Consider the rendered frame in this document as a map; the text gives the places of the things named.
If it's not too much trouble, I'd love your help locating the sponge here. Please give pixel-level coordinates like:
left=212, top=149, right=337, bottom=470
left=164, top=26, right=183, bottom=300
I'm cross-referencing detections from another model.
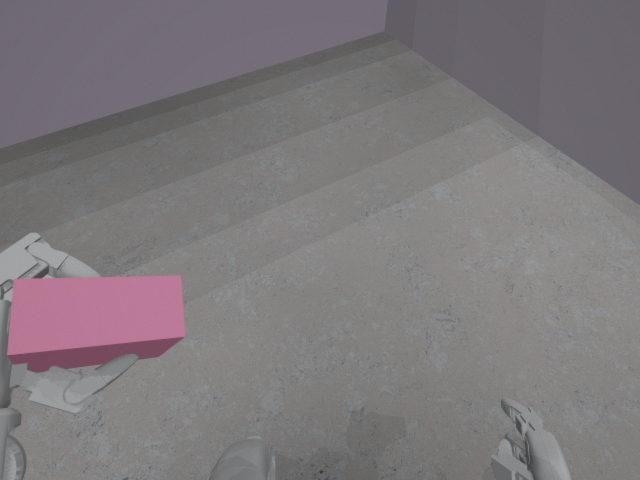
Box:
left=7, top=276, right=185, bottom=373

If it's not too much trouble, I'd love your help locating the left robot forearm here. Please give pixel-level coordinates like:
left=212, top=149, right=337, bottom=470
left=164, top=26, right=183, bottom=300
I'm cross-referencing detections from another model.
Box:
left=0, top=408, right=27, bottom=480

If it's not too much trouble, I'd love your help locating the robot left hand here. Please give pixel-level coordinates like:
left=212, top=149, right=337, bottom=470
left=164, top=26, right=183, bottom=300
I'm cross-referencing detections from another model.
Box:
left=0, top=233, right=139, bottom=414

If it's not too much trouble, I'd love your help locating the robot right hand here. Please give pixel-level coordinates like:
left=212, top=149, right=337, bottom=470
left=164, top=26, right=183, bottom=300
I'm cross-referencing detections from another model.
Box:
left=491, top=398, right=571, bottom=480

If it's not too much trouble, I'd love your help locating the robot left thigh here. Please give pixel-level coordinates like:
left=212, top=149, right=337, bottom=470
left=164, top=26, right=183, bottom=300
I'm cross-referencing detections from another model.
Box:
left=207, top=439, right=277, bottom=480

